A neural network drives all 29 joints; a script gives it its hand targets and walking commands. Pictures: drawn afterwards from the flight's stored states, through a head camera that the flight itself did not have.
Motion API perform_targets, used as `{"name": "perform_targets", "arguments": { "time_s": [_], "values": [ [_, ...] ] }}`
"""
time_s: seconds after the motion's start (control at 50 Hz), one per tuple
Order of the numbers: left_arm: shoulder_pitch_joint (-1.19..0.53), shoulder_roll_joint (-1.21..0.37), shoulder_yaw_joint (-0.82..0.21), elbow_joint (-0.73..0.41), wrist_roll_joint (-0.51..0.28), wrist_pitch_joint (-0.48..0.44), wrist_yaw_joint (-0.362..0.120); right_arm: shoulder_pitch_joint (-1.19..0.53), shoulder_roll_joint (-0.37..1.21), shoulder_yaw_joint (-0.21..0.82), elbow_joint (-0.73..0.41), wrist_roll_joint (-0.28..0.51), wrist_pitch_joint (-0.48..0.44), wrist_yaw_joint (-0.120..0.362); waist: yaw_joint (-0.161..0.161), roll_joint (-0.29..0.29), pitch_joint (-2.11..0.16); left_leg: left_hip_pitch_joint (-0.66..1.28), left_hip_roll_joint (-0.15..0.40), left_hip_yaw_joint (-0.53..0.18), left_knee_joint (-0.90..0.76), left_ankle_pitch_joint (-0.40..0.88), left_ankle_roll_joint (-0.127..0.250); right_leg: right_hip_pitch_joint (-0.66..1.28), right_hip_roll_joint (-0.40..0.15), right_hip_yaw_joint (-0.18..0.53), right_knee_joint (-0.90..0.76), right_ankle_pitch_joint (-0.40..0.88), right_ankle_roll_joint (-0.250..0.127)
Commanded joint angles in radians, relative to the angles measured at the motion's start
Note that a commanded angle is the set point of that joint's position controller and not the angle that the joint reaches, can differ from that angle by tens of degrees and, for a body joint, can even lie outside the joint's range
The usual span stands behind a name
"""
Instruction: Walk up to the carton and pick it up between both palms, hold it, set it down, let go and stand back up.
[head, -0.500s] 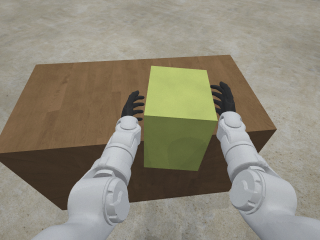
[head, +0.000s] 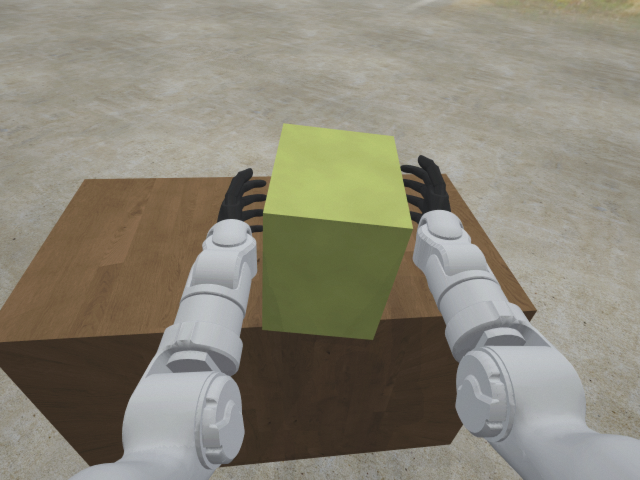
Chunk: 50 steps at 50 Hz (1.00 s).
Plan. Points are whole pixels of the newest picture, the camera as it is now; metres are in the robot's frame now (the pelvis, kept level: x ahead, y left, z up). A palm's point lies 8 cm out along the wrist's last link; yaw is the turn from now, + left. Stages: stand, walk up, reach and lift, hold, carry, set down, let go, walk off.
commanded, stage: reach and lift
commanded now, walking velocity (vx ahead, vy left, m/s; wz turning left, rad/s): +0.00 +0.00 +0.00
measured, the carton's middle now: (328, 232) +0.45 +0.01 +0.11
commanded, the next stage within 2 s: hold in 0.96 s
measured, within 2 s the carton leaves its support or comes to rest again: neither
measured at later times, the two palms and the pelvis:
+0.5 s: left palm (204, 242) +0.34 +0.16 +0.18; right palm (431, 229) +0.35 -0.10 +0.20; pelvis -0.04 +0.02 +0.00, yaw +0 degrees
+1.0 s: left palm (209, 212) +0.40 +0.17 +0.18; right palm (406, 216) +0.42 -0.09 +0.17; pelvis +0.01 +0.03 +0.00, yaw +1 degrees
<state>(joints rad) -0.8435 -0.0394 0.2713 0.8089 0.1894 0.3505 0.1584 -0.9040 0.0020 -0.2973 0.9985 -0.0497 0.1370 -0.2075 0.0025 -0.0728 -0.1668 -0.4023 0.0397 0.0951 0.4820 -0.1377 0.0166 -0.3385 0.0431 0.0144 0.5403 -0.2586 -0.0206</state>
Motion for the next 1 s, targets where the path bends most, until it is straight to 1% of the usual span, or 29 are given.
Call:
{"name": "perform_targets", "arguments": {
  "time_s": [0.0, 0.04, 0.06, 0.16, 0.22, 0.26, 0.28, 0.3, 0.32, 0.34, 0.36, 0.42, 0.48, 0.54, 0.6, 0.62, 0.64, 0.66, 0.7, 0.72, 0.74, 0.8, 0.82, 0.84, 0.86, 0.9, 0.92, 0.94, 0.98],
  "values": [
    [-0.907, -0.586, -0.198, -0.34, 0.001, 0.02, -0.147, -0.857, 0.736, 0.398, -0.207, 0.184, -0.011, 0.136, 0.075, 0.097, -0.399, 0.445, -0.048, -0.056, -0.094, 0.163, 0.021, 0.203, -0.012, -0.012, -0.2, 0.321, 0.08],
    [-0.9, -0.583, -0.16, -0.283, 0.019, 0.045, -0.159, -0.904, 0.707, 0.338, -0.208, 0.171, -0.005, 0.137, 0.063, 0.091, -0.335, 0.445, -0.046, -0.059, -0.109, 0.091, 0.025, 0.176, -0.013, -0.014, -0.216, 0.232, 0.076],
    [-0.916, -0.591, -0.156, -0.294, 0.033, 0.048, -0.162, -0.883, 0.695, 0.308, -0.187, 0.166, -0.003, 0.141, 0.057, 0.119, -0.305, 0.449, -0.041, -0.06, -0.119, 0.078, 0.015, 0.154, -0.008, -0.015, -0.219, 0.179, 0.07],
    [-0.984, -0.543, -0.06, -0.209, 0.079, 0.081, -0.192, -0.908, 0.692, 0.202, -0.078, 0.11, 0.015, 0.163, 0.042, 0.084, -0.142, 0.384, -0.042, -0.057, -0.152, -0.111, 0.024, 0.107, -0.014, -0.015, -0.243, -0.075, 0.061],
    [-1.0, -0.524, -0.042, -0.152, 0.092, 0.087, -0.211, -0.914, 0.654, 0.116, -0.047, 0.066, 0.008, 0.174, -0.002, 0.095, -0.12, 0.348, -0.042, -0.057, -0.167, -0.175, 0.022, 0.102, -0.02, -0.012, -0.242, -0.165, 0.052],
    [-1.011, -0.506, -0.015, -0.137, 0.102, 0.087, -0.214, -0.923, 0.661, 0.102, -0.047, 0.057, -0.003, 0.189, 0.02, 0.055, -0.104, 0.364, -0.037, -0.043, -0.165, -0.197, 0.03, 0.074, -0.025, -0.011, -0.25, -0.192, 0.04],
    [-0.983, -0.499, 0.004, -0.107, 0.12, 0.089, -0.226, -0.902, 0.645, 0.086, -0.041, 0.047, -0.002, 0.189, 0.013, 0.059, -0.071, 0.396, -0.05, -0.045, -0.147, -0.212, 0.028, 0.017, -0.049, 0.005, -0.274, -0.255, 0.024],
    [-0.967, -0.474, 0.03, -0.11, 0.126, 0.095, -0.238, -0.897, 0.652, 0.087, -0.086, 0.052, -0.008, 0.188, 0.017, -0.004, -0.098, 0.474, -0.068, -0.043, -0.096, -0.192, 0.036, -0.06, -0.08, 0.026, -0.293, -0.304, 0.003],
    [-0.954, -0.491, 0.034, -0.113, 0.122, 0.095, -0.256, -0.85, 0.644, 0.087, -0.105, 0.057, -0.015, 0.176, -0.017, -0.049, -0.134, 0.597, -0.092, -0.054, -0.016, -0.126, 0.026, -0.165, -0.131, 0.081, -0.341, -0.37, -0.03],
    [-1.003, -0.496, 0.03, -0.146, 0.126, 0.086, -0.262, -0.87, 0.65, 0.097, -0.106, 0.059, -0.019, 0.173, -0.01, -0.041, -0.16, 0.647, -0.098, -0.066, 0.014, -0.089, 0.017, -0.228, -0.152, 0.094, -0.36, -0.404, -0.042],
    [-1.031, -0.481, 0.016, -0.16, 0.111, 0.086, -0.262, -0.914, 0.654, 0.117, -0.148, 0.071, -0.023, 0.171, 0.005, -0.052, -0.197, 0.647, -0.105, -0.064, 0.034, -0.073, 0.025, -0.256, -0.153, 0.092, -0.357, -0.407, -0.045],
    [-1.06, -0.517, -0.049, -0.16, 0.079, 0.08, -0.258, -0.927, 0.661, 0.13, -0.164, 0.062, -0.03, 0.176, -0.03, -0.037, -0.215, 0.631, -0.11, -0.065, 0.048, -0.082, 0.016, -0.261, -0.157, 0.087, -0.356, -0.415, -0.048],
    [-1.107, -0.561, -0.129, -0.214, 0.059, 0.071, -0.236, -0.953, 0.647, 0.133, -0.161, 0.055, -0.036, 0.184, -0.052, 0.023, -0.288, 0.642, -0.083, -0.079, 0.006, -0.134, 0.008, -0.249, -0.117, 0.026, -0.316, -0.344, -0.05],
    [-1.124, -0.627, -0.209, -0.221, 0.036, 0.069, -0.2, -0.966, 0.619, 0.108, -0.109, 0.037, -0.04, 0.206, -0.081, 0.138, -0.311, 0.508, -0.017, -0.108, -0.111, -0.289, 0.002, -0.13, -0.039, -0.064, -0.225, -0.219, -0.018],
    [-1.118, -0.718, -0.341, -0.266, -0.046, 0.062, -0.139, -1.011, 0.595, 0.147, -0.106, 0.081, -0.043, 0.238, -0.072, 0.246, -0.43, 0.317, 0.075, -0.157, -0.274, -0.438, -0.01, 0.103, 0.044, -0.105, -0.137, -0.025, 0.039],
    [-1.108, -0.729, -0.37, -0.29, -0.055, 0.06, -0.119, -0.993, 0.57, 0.132, -0.078, 0.083, -0.044, 0.245, -0.098, 0.256, -0.42, 0.321, 0.083, -0.175, -0.294, -0.435, -0.022, 0.101, 0.054, -0.116, -0.146, -0.015, 0.04],
    [-1.073, -0.741, -0.387, -0.326, -0.078, 0.065, -0.109, -0.97, 0.56, 0.152, -0.11, 0.107, -0.047, 0.251, -0.079, 0.254, -0.452, 0.351, 0.086, -0.179, -0.285, -0.383, -0.037, 0.086, 0.046, -0.103, -0.154, 0.022, 0.042],
    [-1.076, -0.754, -0.423, -0.344, -0.104, 0.07, -0.095, -0.972, 0.538, 0.157, -0.111, 0.118, -0.045, 0.252, -0.101, 0.267, -0.477, 0.396, 0.093, -0.198, -0.277, -0.348, -0.048, 0.043, 0.036, -0.102, -0.172, 0.023, 0.039],
    [-1.039, -0.762, -0.438, -0.336, -0.124, 0.08, -0.078, -1.003, 0.519, 0.155, -0.127, 0.125, -0.049, 0.254, -0.097, 0.251, -0.483, 0.442, 0.102, -0.231, -0.266, -0.296, -0.059, -0.021, 0.031, -0.105, -0.193, -0.003, 0.034],
    [-1.005, -0.775, -0.432, -0.343, -0.13, 0.088, -0.072, -1.021, 0.528, 0.185, -0.184, 0.139, -0.052, 0.252, -0.067, 0.226, -0.529, 0.457, 0.091, -0.214, -0.251, -0.239, -0.054, -0.006, 0.027, -0.101, -0.196, 0.032, 0.036],
    [-0.97, -0.796, -0.462, -0.372, -0.144, 0.098, -0.064, -1.018, 0.539, 0.189, -0.216, 0.156, -0.056, 0.249, -0.084, 0.23, -0.575, 0.522, 0.091, -0.224, -0.225, -0.123, -0.062, -0.042, 0.027, -0.101, -0.21, 0.065, 0.033],
    [-0.866, -0.772, -0.429, -0.418, -0.129, 0.131, -0.06, -0.969, 0.539, 0.259, -0.27, 0.195, -0.031, 0.233, -0.061, 0.19, -0.543, 0.638, 0.047, -0.187, -0.156, 0.132, -0.058, -0.05, 0.013, -0.09, -0.268, 0.103, 0.028],
    [-0.854, -0.777, -0.428, -0.483, -0.131, 0.142, -0.06, -0.966, 0.553, 0.308, -0.327, 0.224, -0.028, 0.23, -0.034, 0.18, -0.57, 0.68, 0.036, -0.18, -0.128, 0.239, -0.061, -0.05, 0.019, -0.082, -0.266, 0.124, 0.023],
    [-0.887, -0.775, -0.431, -0.519, -0.135, 0.144, -0.065, -0.95, 0.583, 0.333, -0.306, 0.238, -0.017, 0.217, -0.038, 0.184, -0.572, 0.714, 0.03, -0.177, -0.102, 0.298, -0.061, -0.051, 0.022, -0.079, -0.278, 0.132, 0.021],
    [-0.836, -0.802, -0.466, -0.564, -0.148, 0.157, -0.061, -0.989, 0.586, 0.38, -0.424, 0.27, -0.028, 0.213, -0.026, 0.174, -0.651, 0.753, 0.023, -0.175, -0.068, 0.435, -0.067, -0.047, 0.033, -0.084, -0.276, 0.193, 0.025],
    [-0.853, -0.815, -0.519, -0.635, -0.197, 0.151, -0.06, -1.006, 0.634, 0.458, -0.529, 0.315, -0.025, 0.189, -0.042, 0.171, -0.745, 0.778, 0.003, -0.161, 0.0, 0.61, -0.071, -0.019, 0.042, -0.079, -0.263, 0.282, 0.024],
    [-0.816, -0.772, -0.511, -0.684, -0.189, 0.156, -0.062, -0.919, 0.617, 0.476, -0.534, 0.322, -0.001, 0.174, -0.053, 0.158, -0.712, 0.808, -0.008, -0.156, 0.014, 0.673, -0.067, 0.007, 0.037, -0.075, -0.266, 0.319, 0.03],
    [-0.756, -0.778, -0.493, -0.668, -0.181, 0.168, -0.07, -0.93, 0.632, 0.502, -0.599, 0.321, -0.003, 0.161, -0.034, 0.126, -0.72, 0.808, -0.017, -0.143, 0.027, 0.722, -0.063, 0.022, 0.04, -0.073, -0.266, 0.367, 0.036],
    [-0.748, -0.752, -0.529, -0.774, -0.188, 0.179, -0.084, -0.902, 0.666, 0.597, -0.687, 0.358, 0.016, 0.134, -0.032, 0.094, -0.777, 0.81, -0.032, -0.135, 0.051, 0.783, -0.057, 0.114, 0.041, -0.07, -0.231, 0.534, 0.054]
  ]
}}
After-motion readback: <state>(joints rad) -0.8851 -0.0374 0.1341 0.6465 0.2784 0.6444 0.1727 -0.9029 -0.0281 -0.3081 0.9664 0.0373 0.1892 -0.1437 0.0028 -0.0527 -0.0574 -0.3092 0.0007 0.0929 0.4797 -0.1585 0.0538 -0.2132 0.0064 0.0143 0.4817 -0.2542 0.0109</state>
